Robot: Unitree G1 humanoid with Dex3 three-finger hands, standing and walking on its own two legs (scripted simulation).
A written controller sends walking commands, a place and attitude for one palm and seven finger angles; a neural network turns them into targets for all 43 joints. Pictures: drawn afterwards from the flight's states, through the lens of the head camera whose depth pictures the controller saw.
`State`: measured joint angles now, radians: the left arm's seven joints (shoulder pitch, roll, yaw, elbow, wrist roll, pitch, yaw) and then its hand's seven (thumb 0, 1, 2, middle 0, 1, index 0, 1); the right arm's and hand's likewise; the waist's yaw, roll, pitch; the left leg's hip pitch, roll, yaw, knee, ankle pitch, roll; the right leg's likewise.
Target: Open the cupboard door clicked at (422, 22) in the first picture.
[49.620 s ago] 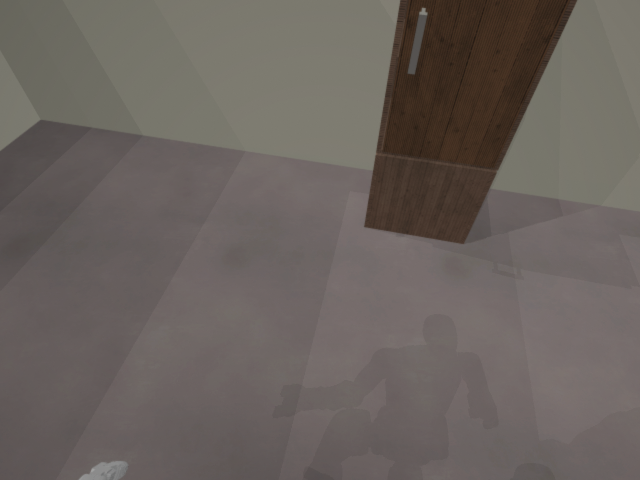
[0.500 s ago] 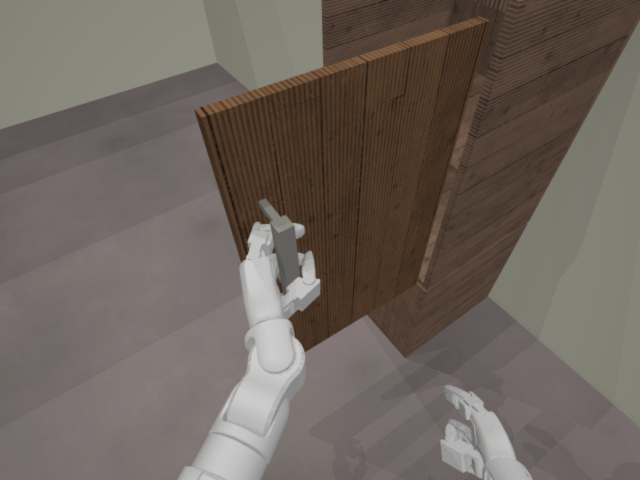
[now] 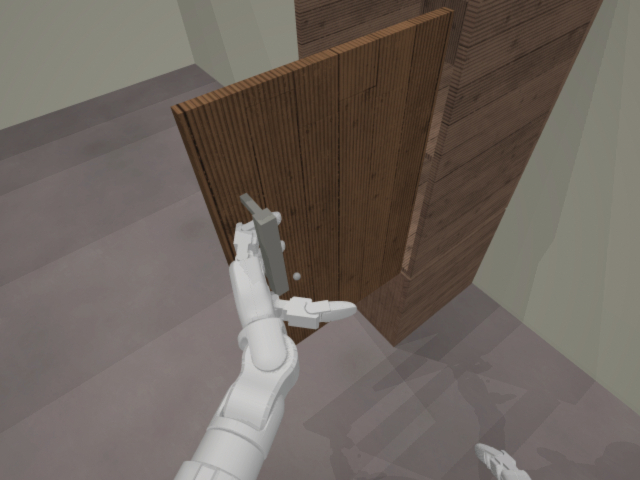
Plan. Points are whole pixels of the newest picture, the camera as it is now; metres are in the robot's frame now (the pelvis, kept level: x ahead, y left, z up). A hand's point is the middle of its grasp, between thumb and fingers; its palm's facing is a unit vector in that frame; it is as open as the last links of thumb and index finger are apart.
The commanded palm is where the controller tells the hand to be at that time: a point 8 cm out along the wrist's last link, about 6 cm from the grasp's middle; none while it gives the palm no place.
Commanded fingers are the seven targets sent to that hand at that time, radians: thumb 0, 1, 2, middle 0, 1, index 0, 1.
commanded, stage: open thumb and fingers to let go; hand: left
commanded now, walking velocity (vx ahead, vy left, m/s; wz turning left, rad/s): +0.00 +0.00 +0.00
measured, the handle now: (264, 247) +0.40 +0.09 +0.08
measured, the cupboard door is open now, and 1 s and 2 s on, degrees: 89 92 92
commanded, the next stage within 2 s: slide the hand sideways off the handle in 0.14 s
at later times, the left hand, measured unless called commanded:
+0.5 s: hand (288, 303) +0.31 +0.05 +0.07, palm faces -0.21 -0.98 +0.00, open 16.3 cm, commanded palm +0.30 +0.10 +0.08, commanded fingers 0.00 -0.50 0.30 -0.15 -0.30 -0.15 -0.30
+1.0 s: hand (261, 326) +0.28 +0.08 +0.08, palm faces -0.13 -0.99 +0.00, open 16.3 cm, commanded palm +0.26 +0.14 +0.08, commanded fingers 0.00 -0.50 0.30 -0.15 -0.30 -0.15 -0.30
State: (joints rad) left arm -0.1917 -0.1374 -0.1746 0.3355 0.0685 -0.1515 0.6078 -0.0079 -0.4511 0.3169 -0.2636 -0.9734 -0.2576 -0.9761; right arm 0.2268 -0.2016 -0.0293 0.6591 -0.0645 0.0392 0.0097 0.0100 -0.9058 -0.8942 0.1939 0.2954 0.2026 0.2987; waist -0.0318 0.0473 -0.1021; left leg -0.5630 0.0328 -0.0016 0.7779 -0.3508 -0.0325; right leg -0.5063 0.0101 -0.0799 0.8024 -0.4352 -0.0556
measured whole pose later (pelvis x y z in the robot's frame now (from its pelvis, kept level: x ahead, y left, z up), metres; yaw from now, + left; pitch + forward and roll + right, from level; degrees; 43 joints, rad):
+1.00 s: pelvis +0.00 +0.03 +0.00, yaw -2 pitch +6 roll +0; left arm 0.09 0.04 -0.19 0.08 -0.06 -0.23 0.06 -0.01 -0.50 0.30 -0.16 -0.30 -0.16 -0.30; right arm 0.23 -0.20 0.02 0.53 0.00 -0.03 0.01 0.01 -0.90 -0.89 0.20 0.30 0.20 0.30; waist -0.01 0.04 -0.07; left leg -0.52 0.02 0.04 0.79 -0.37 0.00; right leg -0.47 0.00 -0.04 0.80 -0.43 -0.02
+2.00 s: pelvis +0.00 +0.02 +0.00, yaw +0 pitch +3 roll -1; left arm 0.40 0.22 0.08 -0.25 -0.24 -0.14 -0.21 -0.01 -0.50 0.30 -0.15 -0.30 -0.15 -0.30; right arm 0.24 -0.24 0.04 0.53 0.03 -0.18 -0.07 0.01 -0.90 -0.89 0.20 0.30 0.21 0.30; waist 0.02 0.06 -0.07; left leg -0.46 0.02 0.00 0.77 -0.37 0.00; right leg -0.38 0.00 -0.07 0.75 -0.43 -0.03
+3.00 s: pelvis +0.02 +0.04 +0.04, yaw -2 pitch -3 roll -1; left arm 0.46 0.32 0.32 -0.37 -0.04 -0.09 0.12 0.01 0.86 0.88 -0.21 -0.30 -0.20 -0.30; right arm 0.19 -0.23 0.01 0.65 -0.01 -0.10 -0.07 0.01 -0.90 -0.89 0.20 0.30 0.21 0.30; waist 0.06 0.06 0.02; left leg -0.12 0.01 0.05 0.41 -0.23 0.02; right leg -0.05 0.00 -0.03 0.35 -0.25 0.00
